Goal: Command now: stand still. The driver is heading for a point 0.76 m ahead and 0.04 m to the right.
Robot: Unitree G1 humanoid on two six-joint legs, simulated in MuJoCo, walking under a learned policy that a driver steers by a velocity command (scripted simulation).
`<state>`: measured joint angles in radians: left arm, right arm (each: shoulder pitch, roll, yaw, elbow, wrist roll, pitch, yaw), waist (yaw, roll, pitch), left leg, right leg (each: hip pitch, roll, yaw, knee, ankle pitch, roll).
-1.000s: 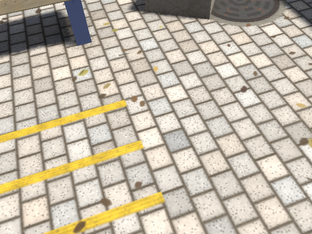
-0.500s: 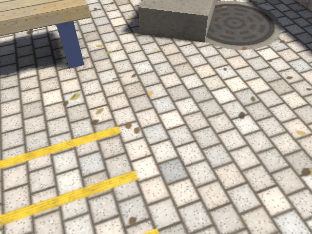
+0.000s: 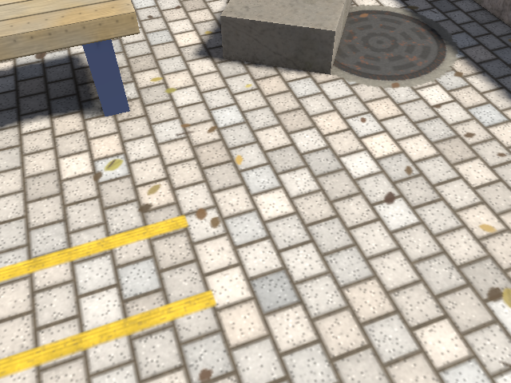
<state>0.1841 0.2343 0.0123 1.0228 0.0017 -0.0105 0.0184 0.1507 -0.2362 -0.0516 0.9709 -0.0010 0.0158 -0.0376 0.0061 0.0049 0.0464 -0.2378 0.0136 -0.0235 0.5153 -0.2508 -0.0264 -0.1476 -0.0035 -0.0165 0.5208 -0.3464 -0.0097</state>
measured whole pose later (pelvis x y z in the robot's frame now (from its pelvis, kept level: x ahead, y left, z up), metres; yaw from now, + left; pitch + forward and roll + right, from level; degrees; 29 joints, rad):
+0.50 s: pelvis +0.01 +0.00 +0.00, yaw +0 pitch -1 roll +0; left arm 0.30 0.23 0.03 1.07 -0.01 -0.02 0.03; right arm 0.20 -0.23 -0.04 1.11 0.01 0.00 -0.03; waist 0.01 0.00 0.01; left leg -0.30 0.02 0.01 0.73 -0.41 0.02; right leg -0.13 0.00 -0.02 0.51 -0.36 -0.04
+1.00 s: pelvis +0.19 +0.05 +0.00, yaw +0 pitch +1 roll +1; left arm 0.02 0.25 0.05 0.89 -0.03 -0.08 -0.02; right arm 0.44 -0.19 -0.02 1.10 0.00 -0.09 -0.01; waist -0.08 -0.04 0.01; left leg 0.11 -0.04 0.06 0.15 -0.29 0.04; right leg -0.67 -0.09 -0.02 0.67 0.02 -0.02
